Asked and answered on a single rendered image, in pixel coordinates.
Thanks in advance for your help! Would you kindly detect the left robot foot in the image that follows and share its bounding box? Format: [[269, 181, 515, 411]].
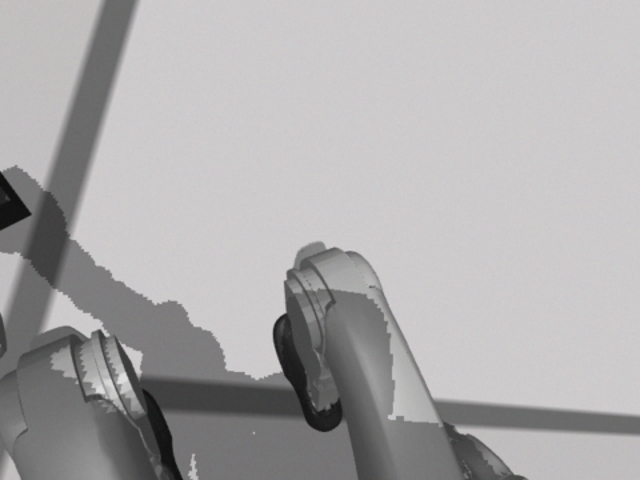
[[142, 389, 183, 480]]

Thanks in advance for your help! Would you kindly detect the right robot foot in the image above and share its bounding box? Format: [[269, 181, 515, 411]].
[[273, 313, 342, 432]]

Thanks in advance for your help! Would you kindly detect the cube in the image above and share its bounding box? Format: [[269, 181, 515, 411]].
[[0, 172, 32, 230]]

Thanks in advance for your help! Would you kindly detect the right robot hand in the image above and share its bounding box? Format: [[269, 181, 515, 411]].
[[442, 421, 514, 480]]

